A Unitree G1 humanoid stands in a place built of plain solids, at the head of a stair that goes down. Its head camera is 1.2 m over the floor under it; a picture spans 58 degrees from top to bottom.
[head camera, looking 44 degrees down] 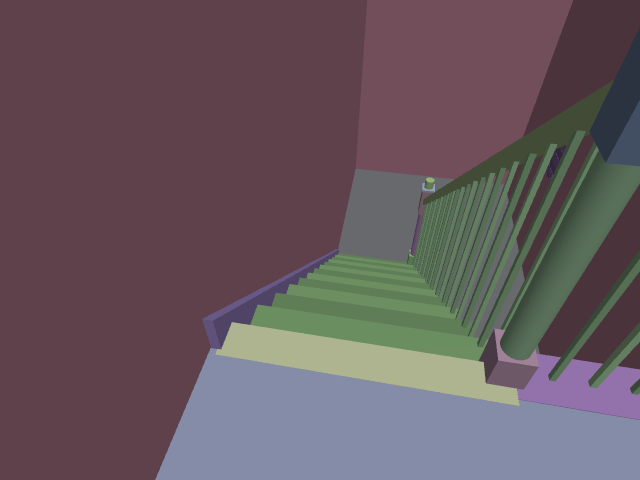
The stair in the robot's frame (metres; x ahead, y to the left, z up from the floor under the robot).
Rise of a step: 0.21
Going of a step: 0.23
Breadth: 0.90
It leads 11 degrees to the right of straight ahead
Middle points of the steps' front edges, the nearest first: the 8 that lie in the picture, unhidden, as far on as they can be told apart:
0.77 -0.11 0.00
0.99 -0.19 -0.20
1.22 -0.23 -0.40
1.45 -0.28 -0.61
1.67 -0.32 -0.82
1.90 -0.36 -1.03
2.13 -0.40 -1.23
2.35 -0.44 -1.44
